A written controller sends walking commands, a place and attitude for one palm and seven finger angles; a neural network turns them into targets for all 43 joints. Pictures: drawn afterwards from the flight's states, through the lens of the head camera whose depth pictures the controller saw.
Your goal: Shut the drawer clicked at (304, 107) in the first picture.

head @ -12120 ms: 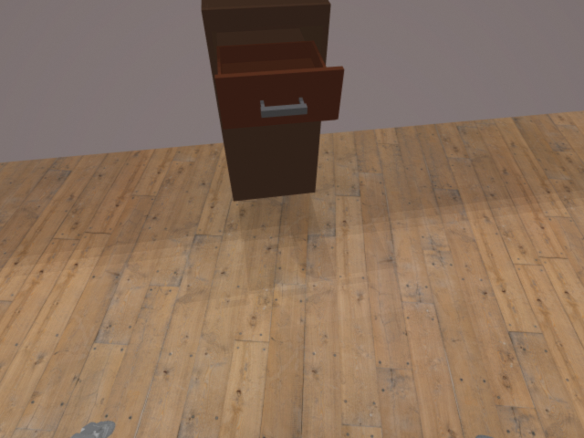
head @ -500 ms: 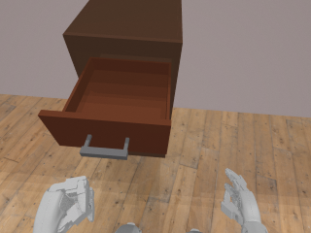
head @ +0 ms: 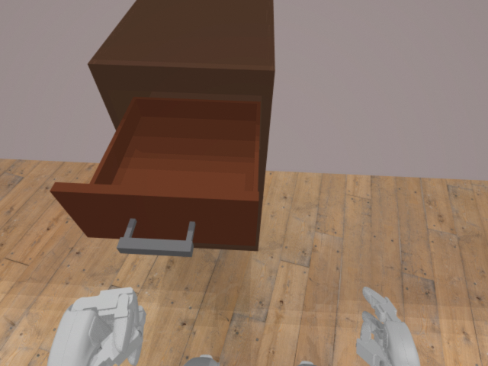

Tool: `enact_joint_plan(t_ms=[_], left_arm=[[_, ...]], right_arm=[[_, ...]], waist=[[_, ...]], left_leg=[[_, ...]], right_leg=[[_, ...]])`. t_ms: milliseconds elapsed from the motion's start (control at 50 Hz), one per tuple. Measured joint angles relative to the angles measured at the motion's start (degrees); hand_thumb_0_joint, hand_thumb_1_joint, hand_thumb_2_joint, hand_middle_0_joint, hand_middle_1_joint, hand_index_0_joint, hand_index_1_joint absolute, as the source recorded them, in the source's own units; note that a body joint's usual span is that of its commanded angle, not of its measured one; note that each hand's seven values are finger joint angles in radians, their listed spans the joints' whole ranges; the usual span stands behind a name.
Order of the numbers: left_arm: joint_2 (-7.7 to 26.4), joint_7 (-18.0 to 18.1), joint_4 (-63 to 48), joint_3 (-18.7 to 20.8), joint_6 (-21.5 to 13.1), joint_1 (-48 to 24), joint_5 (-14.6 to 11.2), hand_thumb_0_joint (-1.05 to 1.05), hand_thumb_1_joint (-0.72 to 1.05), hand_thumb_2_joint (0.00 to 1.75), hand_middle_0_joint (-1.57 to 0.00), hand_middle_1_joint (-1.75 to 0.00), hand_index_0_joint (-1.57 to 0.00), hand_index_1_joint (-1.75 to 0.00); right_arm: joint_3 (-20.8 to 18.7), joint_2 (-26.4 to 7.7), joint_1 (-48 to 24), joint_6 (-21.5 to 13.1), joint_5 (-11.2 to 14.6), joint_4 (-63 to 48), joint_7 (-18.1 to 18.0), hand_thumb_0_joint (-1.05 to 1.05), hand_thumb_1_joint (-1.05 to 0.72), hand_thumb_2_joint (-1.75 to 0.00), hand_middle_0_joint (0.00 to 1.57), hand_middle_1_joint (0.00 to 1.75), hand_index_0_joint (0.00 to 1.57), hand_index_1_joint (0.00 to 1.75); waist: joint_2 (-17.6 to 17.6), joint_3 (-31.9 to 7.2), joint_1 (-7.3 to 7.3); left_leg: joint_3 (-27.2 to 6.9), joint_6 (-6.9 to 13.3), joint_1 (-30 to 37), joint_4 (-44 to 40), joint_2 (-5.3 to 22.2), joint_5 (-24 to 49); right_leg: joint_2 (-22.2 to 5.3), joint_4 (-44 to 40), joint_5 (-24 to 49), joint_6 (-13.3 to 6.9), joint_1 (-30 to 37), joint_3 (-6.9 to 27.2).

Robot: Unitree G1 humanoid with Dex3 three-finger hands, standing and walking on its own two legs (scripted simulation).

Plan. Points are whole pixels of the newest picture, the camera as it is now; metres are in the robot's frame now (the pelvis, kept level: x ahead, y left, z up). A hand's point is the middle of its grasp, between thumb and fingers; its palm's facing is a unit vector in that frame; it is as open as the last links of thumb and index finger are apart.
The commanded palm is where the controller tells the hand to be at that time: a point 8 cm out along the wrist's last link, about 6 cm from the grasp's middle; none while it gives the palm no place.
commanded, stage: raise the hand and make a fist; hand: left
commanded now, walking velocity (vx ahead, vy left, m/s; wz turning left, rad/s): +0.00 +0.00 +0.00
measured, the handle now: (158, 236) +0.34 +0.18 -0.01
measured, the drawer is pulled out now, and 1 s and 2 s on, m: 0.29 0.29 0.29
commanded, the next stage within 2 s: bring the fist close to the handle in 0.12 s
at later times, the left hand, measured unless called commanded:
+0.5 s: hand (146, 330) +0.17 +0.14 +0.07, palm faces +0.03 -1.00 -0.05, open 3.3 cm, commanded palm +0.14 +0.20 +0.07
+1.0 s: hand (163, 309) +0.20 +0.14 +0.02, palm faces +0.00 -1.00 -0.04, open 3.3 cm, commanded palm +0.19 +0.20 +0.02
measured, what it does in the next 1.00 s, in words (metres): stands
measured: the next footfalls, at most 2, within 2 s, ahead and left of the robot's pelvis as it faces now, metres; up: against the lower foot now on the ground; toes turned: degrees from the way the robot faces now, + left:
none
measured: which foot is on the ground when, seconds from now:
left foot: down 0.00-1.00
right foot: down 0.00-1.00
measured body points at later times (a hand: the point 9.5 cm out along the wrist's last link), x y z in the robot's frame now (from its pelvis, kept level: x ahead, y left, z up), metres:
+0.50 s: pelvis +0.00 -0.02 +0.00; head +0.04 -0.02 +0.44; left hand +0.16 +0.20 +0.07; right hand +0.20 -0.25 -0.07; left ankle +0.00 +0.11 -0.67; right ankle +0.01 -0.13 -0.67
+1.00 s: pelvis -0.01 -0.01 -0.03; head +0.06 +0.00 +0.41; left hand +0.20 +0.19 +0.02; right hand +0.18 -0.24 -0.11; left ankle +0.00 +0.11 -0.67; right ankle +0.01 -0.13 -0.67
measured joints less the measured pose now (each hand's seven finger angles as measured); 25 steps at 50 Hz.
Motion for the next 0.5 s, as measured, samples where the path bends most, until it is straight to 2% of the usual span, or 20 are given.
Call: enact_joint_plan(t_ms=[120, 280, 500], left_arm=[[0.11, -0.54, 0.88, 0.56, -1.07, -0.25, -0.23, 0.02, 0.9, 0.9, -1.4, -1.6, -1.4, -1.6], [0.57, -2.31, 3.29, 2.73, -2.05, -0.96, -1.83, 0.02, 0.9, 0.9, -1.4, -1.6, -1.4, -1.6], [0.46, -5.0, 11.16, 4.4, -4.44, -7.7, -2.64, 0.02, 0.9, 0.9, -1.4, -1.6, -1.4, -1.6]], right_arm=[[-0.46, -0.11, -0.64, -0.2, 0.09, 0.42, -0.26, 0.01, -0.9, -0.9, 0.2, 0.3, 0.2, 0.3], [-0.37, 0.15, -1.81, -0.59, 0.3, 1.05, -0.83, 0.01, -0.91, -0.9, 0.2, 0.3, 0.2, 0.3], [-0.47, -0.33, -2.95, -1.32, -0.19, 2.56, -1.19, 0.01, -0.9, -0.9, 0.2, 0.3, 0.2, 0.3]], waist=[[0.01, -0.1, 0.09], [0.07, -0.1, 0.47], [-0.5, -0.05, 0.18]], left_leg=[[-0.18, -0.53, 0.13, -0.31, 0.17, 0.18], [-0.77, -1.25, 0.57, -1.07, 0.44, 0.63], [-1.32, -1.73, -2.73, 0.86, 0.62, 0.36]], right_leg=[[0.16, 0.26, -0.23, -0.53, -0.11, -0.16], [0.47, -0.11, -0.22, -1.2, 0.32, -0.74], [0.59, 1.92, -0.7, -1.73, -2.9, -1.16]])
